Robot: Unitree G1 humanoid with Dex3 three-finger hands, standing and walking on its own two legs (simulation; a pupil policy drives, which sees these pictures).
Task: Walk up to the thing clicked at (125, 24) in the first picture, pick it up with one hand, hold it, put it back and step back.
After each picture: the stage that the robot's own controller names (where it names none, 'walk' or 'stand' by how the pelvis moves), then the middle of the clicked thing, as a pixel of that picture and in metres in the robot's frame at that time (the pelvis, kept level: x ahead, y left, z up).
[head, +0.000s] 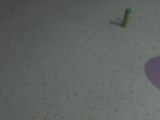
stand; (126, 18) +1.78 -0.53 -0.65
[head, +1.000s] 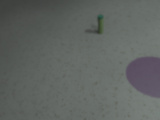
walk; (100, 24) +1.70 -0.07 -0.62
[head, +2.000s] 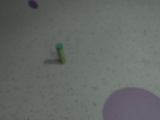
walk; (61, 54) +1.11 +0.32 -0.65
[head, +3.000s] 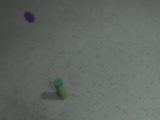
walk; (60, 89) +0.67 +0.29 -0.65
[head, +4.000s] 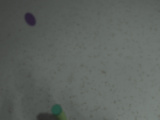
stand; (59, 115) +0.42 +0.27 -0.64
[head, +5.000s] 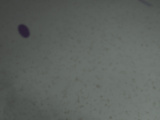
stand; out of the picture +0.37 +0.23 -0.65
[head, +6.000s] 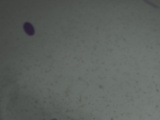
stand; out of the picture +0.38 +0.22 -0.66
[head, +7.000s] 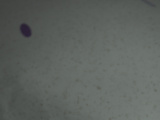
stand; out of the picture +0.36 +0.24 -0.66
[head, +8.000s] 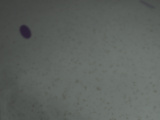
stand; out of the picture +0.36 +0.24 -0.66
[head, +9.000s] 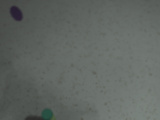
go down; (50, 118) +0.37 +0.24 -0.64
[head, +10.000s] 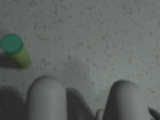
go down; (18, 54) +0.43 +0.29 -0.24
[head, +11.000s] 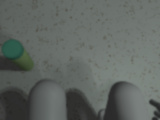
close in; (20, 58) +0.42 +0.29 -0.26
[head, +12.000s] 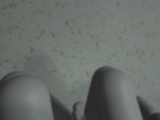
close in; out of the picture +0.40 +0.33 -0.16
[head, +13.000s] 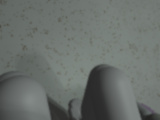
close; out of the picture +0.39 +0.33 -0.15
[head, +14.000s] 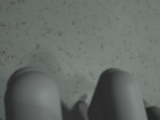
lift; out of the picture +0.32 +0.32 -0.15
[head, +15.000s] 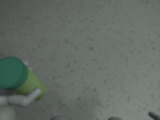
lift; (26, 83) +0.32 +0.19 +0.03
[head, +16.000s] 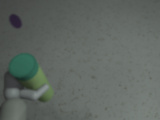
hold; (36, 82) +0.34 +0.18 +0.04
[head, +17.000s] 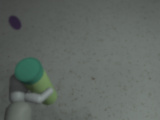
hold; (40, 85) +0.33 +0.17 +0.03
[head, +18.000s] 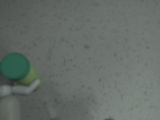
crouch; (26, 76) +0.36 +0.21 -0.03
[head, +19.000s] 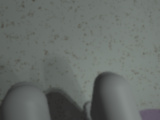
lower; out of the picture +0.47 +0.32 -0.08
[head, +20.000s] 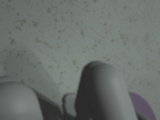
lower; out of the picture +0.42 +0.34 -0.16
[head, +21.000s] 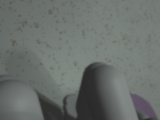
lower; out of the picture +0.41 +0.35 -0.16
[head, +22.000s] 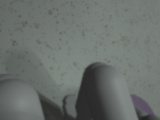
lower; out of the picture +0.40 +0.34 -0.16
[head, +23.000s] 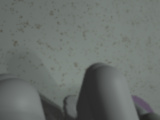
lower; out of the picture +0.39 +0.34 -0.16
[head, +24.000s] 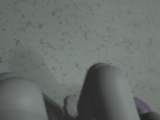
open; out of the picture +0.39 +0.32 -0.16
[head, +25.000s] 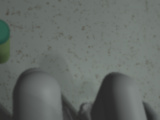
stand; out of the picture +0.41 +0.30 -0.19
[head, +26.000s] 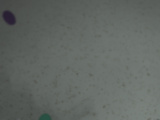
stand; out of the picture +0.37 +0.23 -0.57
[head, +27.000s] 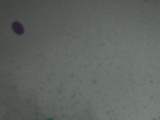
stand; out of the picture +0.38 +0.23 -0.60
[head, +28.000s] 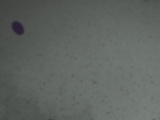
stand; out of the picture +0.37 +0.23 -0.60
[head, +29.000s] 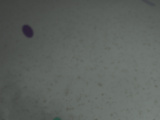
stand; out of the picture +0.40 +0.22 -0.65
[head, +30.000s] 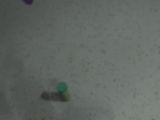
walk; (64, 92) +0.50 +0.20 -0.63
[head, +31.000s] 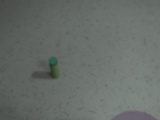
walk; (54, 68) +0.76 +0.23 -0.64
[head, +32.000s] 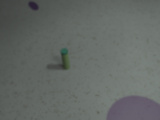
stand; (65, 59) +1.04 +0.26 -0.64
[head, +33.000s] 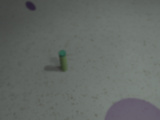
stand; (63, 61) +1.03 +0.23 -0.65
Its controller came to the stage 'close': yes
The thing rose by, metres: 0.67
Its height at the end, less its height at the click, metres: +0.00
